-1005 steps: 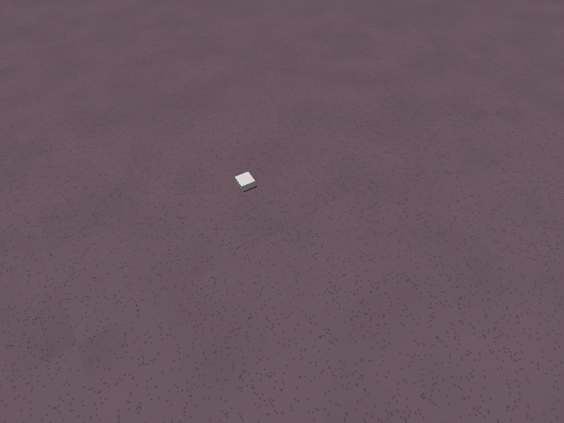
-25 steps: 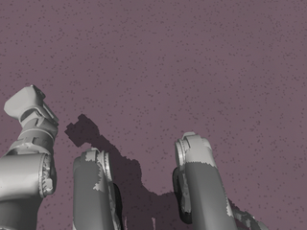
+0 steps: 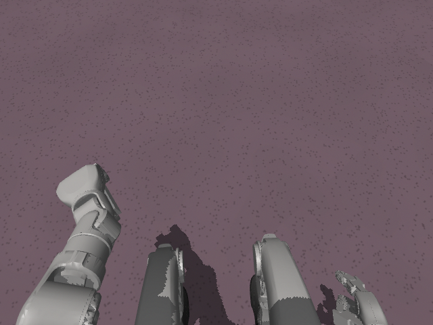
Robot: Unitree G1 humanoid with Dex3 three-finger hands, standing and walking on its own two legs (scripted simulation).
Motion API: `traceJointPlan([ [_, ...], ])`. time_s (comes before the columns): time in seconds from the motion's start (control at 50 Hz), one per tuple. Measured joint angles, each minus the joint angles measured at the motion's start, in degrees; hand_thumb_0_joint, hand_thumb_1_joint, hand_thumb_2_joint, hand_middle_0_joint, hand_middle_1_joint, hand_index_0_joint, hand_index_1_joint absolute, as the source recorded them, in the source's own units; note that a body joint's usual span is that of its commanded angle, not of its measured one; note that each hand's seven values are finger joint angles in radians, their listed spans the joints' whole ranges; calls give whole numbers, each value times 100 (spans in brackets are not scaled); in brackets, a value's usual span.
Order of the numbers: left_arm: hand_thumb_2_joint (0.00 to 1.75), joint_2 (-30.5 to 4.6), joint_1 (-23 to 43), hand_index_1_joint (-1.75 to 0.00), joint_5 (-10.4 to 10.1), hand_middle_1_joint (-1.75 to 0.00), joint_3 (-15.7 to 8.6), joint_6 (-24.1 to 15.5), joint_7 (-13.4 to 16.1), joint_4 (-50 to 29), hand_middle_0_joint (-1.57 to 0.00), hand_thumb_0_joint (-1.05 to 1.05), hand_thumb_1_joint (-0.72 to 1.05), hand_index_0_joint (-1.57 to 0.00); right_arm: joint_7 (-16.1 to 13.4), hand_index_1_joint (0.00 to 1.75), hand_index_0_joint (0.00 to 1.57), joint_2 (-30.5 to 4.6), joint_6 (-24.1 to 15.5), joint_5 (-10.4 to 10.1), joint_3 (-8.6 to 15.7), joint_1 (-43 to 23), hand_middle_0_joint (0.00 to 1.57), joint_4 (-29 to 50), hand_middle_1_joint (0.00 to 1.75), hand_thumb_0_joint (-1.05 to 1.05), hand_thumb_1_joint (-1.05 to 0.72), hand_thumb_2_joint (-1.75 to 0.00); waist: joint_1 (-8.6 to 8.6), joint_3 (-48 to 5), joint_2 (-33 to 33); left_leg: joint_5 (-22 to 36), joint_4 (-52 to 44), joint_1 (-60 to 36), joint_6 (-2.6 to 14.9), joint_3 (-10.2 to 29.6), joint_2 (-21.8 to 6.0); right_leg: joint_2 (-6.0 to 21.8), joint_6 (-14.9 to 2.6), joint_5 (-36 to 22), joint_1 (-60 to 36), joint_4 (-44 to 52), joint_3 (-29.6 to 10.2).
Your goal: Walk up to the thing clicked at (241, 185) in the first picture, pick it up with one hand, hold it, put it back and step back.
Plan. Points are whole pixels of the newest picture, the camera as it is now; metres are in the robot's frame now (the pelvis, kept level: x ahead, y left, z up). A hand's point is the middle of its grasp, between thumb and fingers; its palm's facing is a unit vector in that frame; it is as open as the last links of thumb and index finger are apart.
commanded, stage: lift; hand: left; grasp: from above
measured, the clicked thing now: (94, 206) +0.37 +0.27 -0.13
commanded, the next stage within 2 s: hold in 0.74 s
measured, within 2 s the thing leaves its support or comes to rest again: neither
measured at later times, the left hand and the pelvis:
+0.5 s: hand (75, 170) +0.37 +0.23 +0.05, palm faces -0.36 -0.32 -0.88, open 10.4 cm; pelvis +0.06 -0.01 +0.15, yaw +1 degrees
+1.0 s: hand (54, 147) +0.38 +0.22 +0.12, palm faces -0.34 -0.33 -0.88, open 10.3 cm; pelvis +0.08 -0.01 +0.20, yaw +1 degrees
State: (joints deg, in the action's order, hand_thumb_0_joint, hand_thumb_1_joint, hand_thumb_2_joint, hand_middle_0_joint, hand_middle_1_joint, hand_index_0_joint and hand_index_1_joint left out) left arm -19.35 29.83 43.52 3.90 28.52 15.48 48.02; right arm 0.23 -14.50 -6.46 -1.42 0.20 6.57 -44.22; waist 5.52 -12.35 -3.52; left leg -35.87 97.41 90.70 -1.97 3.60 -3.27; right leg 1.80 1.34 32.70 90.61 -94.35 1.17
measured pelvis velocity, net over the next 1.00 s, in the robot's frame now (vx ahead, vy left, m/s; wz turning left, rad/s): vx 0.08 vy -0.01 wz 0.03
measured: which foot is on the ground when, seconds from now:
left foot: down 0.00-1.00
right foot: down 0.00-1.00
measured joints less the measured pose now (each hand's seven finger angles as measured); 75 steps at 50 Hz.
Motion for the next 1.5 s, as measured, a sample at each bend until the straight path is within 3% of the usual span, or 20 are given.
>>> traceJointPlan([
  [0.18,51,205,-317,-49,-239,-50,308,241,26,153,-64,2,-7,-73,-331,30,20,174,-102,-135,-64,125,20,-238,30,0,-90,-90,-121,72,57,260,-1481,-1730,-35,-75,-51,-24,-52,-215,-1712,1422,52],
  [0.3,50,373,-441,-50,-239,-50,402,212,104,239,-63,2,-6,-72,-474,30,20,165,-138,-159,-42,285,20,-348,30,0,-90,-90,-128,200,95,455,-2364,-2708,-46,-126,-63,-32,-69,-384,-2683,2276,69],
  [0.66,52,654,-456,-51,-276,-52,526,251,191,604,-65,2,-8,-73,-421,30,20,97,-15,-151,6,753,20,-464,30,0,-89,-89,-150,591,147,1102,-4526,-4985,-28,-287,-35,-18,-51,-980,-4923,4357,49],
  [0.9,53,784,-430,-49,-377,-50,608,405,118,700,-67,2,-10,-76,-217,30,20,99,-49,-176,-18,678,20,-432,30,0,-89,-89,-278,683,143,1408,-5390,-5884,-12,-382,23,27,-32,-1233,-5759,5110,0],
  [1.26,52,832,-599,-48,-146,-48,882,557,-267,256,-66,2,-8,-75,16,30,20,-8,3,-176,-37,520,20,-215,30,0,-90,-89,-427,785,147,1659,-6070,-6675,-8,-424,63,54,-25,-1429,-6503,5690,-11],
  [1.5,52,845,-635,-48,-128,-48,968,767,-477,33,-67,1,-9,-75,143,30,20,1,19,-166,-90,489,20,-141,30,1,-90,-89,-491,855,100,1786,-6326,-6974,-2,-447,64,48,-21,-1559,-6792,5940,-25],
])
